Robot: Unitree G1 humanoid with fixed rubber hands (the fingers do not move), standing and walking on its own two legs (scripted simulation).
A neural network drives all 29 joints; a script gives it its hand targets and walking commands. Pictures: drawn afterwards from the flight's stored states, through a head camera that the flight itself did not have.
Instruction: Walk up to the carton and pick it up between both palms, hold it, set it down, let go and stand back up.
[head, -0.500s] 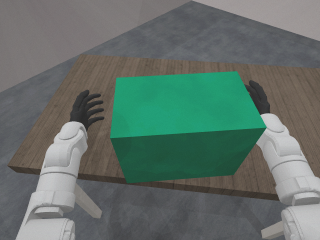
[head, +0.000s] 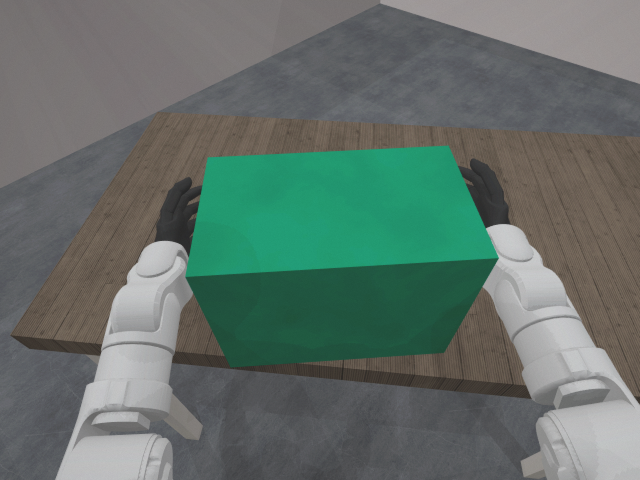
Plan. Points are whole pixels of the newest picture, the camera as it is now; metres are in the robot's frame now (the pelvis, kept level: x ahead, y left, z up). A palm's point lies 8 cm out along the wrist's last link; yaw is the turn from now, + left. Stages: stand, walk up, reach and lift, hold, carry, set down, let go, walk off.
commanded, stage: reach and lift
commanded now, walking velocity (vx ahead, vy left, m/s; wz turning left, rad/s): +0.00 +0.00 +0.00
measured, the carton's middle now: (334, 262) +0.37 +0.05 +0.07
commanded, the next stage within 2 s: none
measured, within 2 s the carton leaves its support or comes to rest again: leaves its support in 1.28 s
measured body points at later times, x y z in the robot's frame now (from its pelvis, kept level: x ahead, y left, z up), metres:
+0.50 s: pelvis +0.00 +0.00 +0.00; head +0.05 +0.01 +0.45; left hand +0.37 +0.25 +0.10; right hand +0.44 -0.12 +0.11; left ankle +0.03 +0.15 -0.74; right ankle +0.00 -0.10 -0.74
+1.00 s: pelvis +0.00 +0.01 +0.00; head +0.04 +0.02 +0.45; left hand +0.37 +0.25 +0.10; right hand +0.44 -0.12 +0.11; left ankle +0.03 +0.15 -0.74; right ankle +0.00 -0.10 -0.74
